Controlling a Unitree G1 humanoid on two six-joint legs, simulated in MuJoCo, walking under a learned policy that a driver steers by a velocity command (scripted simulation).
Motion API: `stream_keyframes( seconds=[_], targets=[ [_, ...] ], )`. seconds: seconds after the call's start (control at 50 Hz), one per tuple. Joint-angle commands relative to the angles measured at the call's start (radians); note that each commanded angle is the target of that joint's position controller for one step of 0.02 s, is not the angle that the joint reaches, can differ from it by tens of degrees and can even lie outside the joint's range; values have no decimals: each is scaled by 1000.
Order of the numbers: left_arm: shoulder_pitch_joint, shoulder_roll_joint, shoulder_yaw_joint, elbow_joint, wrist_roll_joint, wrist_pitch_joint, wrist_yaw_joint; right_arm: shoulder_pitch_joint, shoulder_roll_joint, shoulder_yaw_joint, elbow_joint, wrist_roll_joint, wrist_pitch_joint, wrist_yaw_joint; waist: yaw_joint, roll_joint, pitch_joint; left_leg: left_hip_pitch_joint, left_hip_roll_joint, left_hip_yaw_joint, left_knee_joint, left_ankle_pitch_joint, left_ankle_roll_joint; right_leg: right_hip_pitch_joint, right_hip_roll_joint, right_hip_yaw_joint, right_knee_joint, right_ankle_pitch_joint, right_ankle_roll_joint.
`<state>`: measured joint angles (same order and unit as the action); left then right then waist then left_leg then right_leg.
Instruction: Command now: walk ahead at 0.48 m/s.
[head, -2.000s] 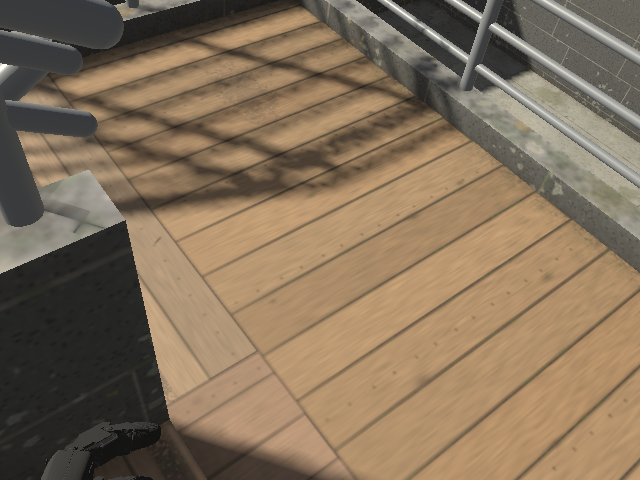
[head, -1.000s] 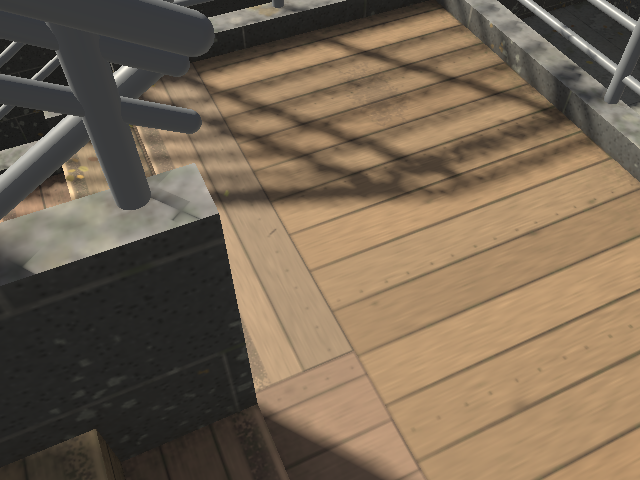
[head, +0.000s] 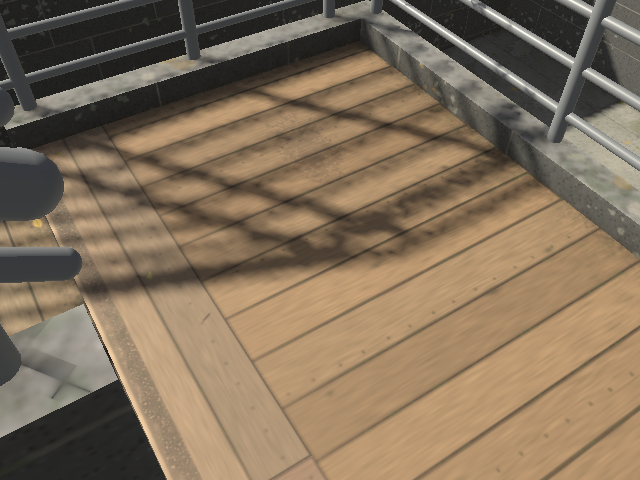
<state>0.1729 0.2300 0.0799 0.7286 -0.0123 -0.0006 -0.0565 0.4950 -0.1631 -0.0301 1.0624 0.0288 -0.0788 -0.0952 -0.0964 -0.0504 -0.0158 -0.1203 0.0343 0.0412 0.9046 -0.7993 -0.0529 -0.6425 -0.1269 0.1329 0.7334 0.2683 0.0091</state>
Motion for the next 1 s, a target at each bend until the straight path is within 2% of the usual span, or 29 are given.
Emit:
stream_keyframes(
  seconds=[0.02, 0.06, 0.1, 0.12, 0.14, 0.16, 0.18, 0.2, 0.22, 0.26, 0.3, 0.34, 0.36, 0.4, 0.44, 0.46, 0.48, 0.52, 0.54, 0.56, 0.58, 0.6, 0.68, 0.74, 0.78, 0.82, 0.88, 0.96, 1.0],
  targets=[
    [-103, 62, -2, -76, -17, -19, -23, -43, -191, -49, -77, 13, 0, -5, -15, 147, 224, -182, 218, -226, -173, 455, 163, -22, -47, 7, -109, 17, -16],
    [5, 127, 21, -35, -30, -17, 4, -100, -258, -81, -95, 0, 1, 22, 30, 142, 199, -199, 237, -218, -91, 630, 122, 154, -60, -6, -183, -69, -27],
    [337, 193, 55, 70, 0, -17, 30, -145, -209, -79, -73, -1, -15, 57, 181, 132, 13, -179, 167, -125, 327, 727, 63, 511, -36, -110, -295, 129, -63],
    [530, 222, 64, 151, 38, -17, 40, -179, -197, -80, -63, 15, -28, 61, 311, -62, -41, -270, 6, -25, 794, 584, -8, 710, 1, -203, -403, 291, -99],
    [533, 196, 11, 205, 71, -50, 32, 41, -86, -68, -24, -3, -34, 77, 184, -454, -121, -674, -117, -52, 1165, -192, -35, 1042, -63, -146, -57, 773, -149],
    [579, 163, 5, 211, 38, -58, 25, 79, -99, -53, -47, 39, -54, 80, 210, -505, -229, -826, -109, -180, 1256, -142, -10, 1121, -122, -8, 10, 707, -210],
    [614, 133, 2, 245, 18, -45, 26, 0, -84, -44, -92, 63, -58, 70, 224, -430, -270, -902, -99, -143, 1268, -98, -7, 1074, -177, 129, -129, 325, -249],
    [543, 127, -3, 260, 13, -22, 30, -96, -40, -25, -127, 42, -54, 54, 194, -262, -209, -956, -45, -38, 1257, -20, -6, 956, -195, 184, -231, 119, -254],
    [427, 189, 2, 246, 21, -27, 44, -139, -17, -9, -182, 61, -52, 46, 135, -175, -214, -1009, 6, -3, 1211, 128, 6, 879, -332, 421, -355, -103, -326],
    [278, 101, -26, 223, 45, -76, 56, -295, 11, 15, -264, 18, -20, 49, 125, 34, -133, -1008, 116, -185, 1249, 229, 83, 624, -451, 528, -381, -181, -378],
    [121, 42, -57, 208, 16, -85, 73, -361, -53, 7, -326, 17, 14, 56, 28, 28, 60, -938, 175, -191, 654, 396, 109, 375, -252, 235, -493, -422, -234],
    [121, 103, -43, 178, 31, -100, 87, -328, -116, -17, -299, -45, 0, 62, 45, 39, 81, -532, 85, -64, 167, 867, 103, 94, -40, -42, -576, -452, -182],
    [168, 72, -52, 191, 34, -98, 81, -310, -96, -18, -285, -34, -10, 79, 45, -35, 57, -354, 38, 7, 20, 1016, 95, 51, -12, -106, -604, -454, -174],
    [266, 104, -31, 248, -17, -92, 93, -400, -91, -19, -315, 7, -7, 99, 82, -104, 100, -356, 21, -13, -178, 954, 75, 277, -55, -69, -681, -416, -179],
    [317, 166, 1, 270, -35, -84, 93, -482, -92, -23, -325, 12, -12, 109, 115, -1, 133, -440, 28, -48, -323, 817, 83, 548, -142, -44, -648, -334, -168],
    [361, 102, -11, 284, -13, -70, 87, -503, -122, -40, -324, 11, -13, 119, 130, 15, 140, -463, 14, -13, -377, 786, 89, 643, -129, -54, -613, -348, -151],
    [376, 145, 8, 281, -14, -60, 86, -504, -102, -37, -318, -4, -17, 122, 125, 36, 145, -421, 18, -22, -373, 744, 104, 648, -156, -52, -592, -316, -162],
    [370, 89, 6, 282, 13, -43, 74, -261, -154, -81, -236, -16, 8, 122, 34, -7, 56, -125, -23, -2, -311, 715, 136, 587, -39, -142, -305, -92, -123],
    [371, -8, -29, 251, 52, -36, 59, -98, -243, -105, -214, -10, 7, 127, -26, 47, -48, 93, 92, -141, -295, 813, 186, 415, 16, -185, 3, -218, -72],
    [470, -124, -55, 224, 30, -39, 64, 25, -354, -133, -180, -19, 1, 138, -10, 299, -181, 343, 350, -634, -474, 650, 365, 133, 186, -168, 451, -660, -4],
    [438, -27, -21, 230, -24, -63, 72, 33, -282, -115, -143, -16, -14, 130, 11, 303, -241, 335, 350, -862, -608, 476, 358, 56, 179, 0, 621, -806, -10],
    [360, 17, -12, 203, -40, -80, 68, -58, -226, -102, -148, -1, -26, 131, 28, 276, -133, 245, 331, -698, -592, 434, 322, -51, 135, -2, 679, -741, -30],
    [246, 33, 15, 180, -10, -64, 75, -225, -97, -70, -163, -11, -33, 111, 109, 166, -27, -82, 210, -376, -625, 600, 204, 78, 25, -18, 574, -489, -28],
    [182, 23, 30, 164, -20, -50, 88, -174, -122, -62, -135, -40, -27, 102, 108, 125, 0, -85, 236, -343, -664, 639, 281, 3, 0, -27, 525, -511, -27],
    [111, -22, 17, 131, -16, -46, 95, -95, -155, -73, -111, -24, -25, 79, 94, 117, 59, -53, 249, -334, -699, 624, 288, -105, -25, -21, 406, -448, -9],
    [1, 17, 24, 88, -6, -68, 100, -87, -172, -68, -124, -16, -39, 57, 65, 149, 125, -56, 190, -270, -785, 597, 276, -136, -21, -75, 213, -334, 14],
    [-65, -7, 14, 69, -24, -67, 77, -69, -193, -77, -134, -27, -27, 55, 37, 127, 117, -30, 172, -191, -790, 639, 275, -68, -1, -112, 32, -263, 23],
    [-176, -9, -2, 22, 4, -72, 41, 13, -162, -71, -99, 7, -20, 47, 9, 163, 159, -28, 178, -124, -758, 699, 236, 53, 55, -146, -134, -177, 7],
    [-176, 32, 6, 0, -25, -81, 33, -40, -209, -79, -108, -2, -19, 53, 49, 163, 158, 19, 228, -149, -744, 707, 225, 85, 46, -112, -176, -237, -38]
  ],
)
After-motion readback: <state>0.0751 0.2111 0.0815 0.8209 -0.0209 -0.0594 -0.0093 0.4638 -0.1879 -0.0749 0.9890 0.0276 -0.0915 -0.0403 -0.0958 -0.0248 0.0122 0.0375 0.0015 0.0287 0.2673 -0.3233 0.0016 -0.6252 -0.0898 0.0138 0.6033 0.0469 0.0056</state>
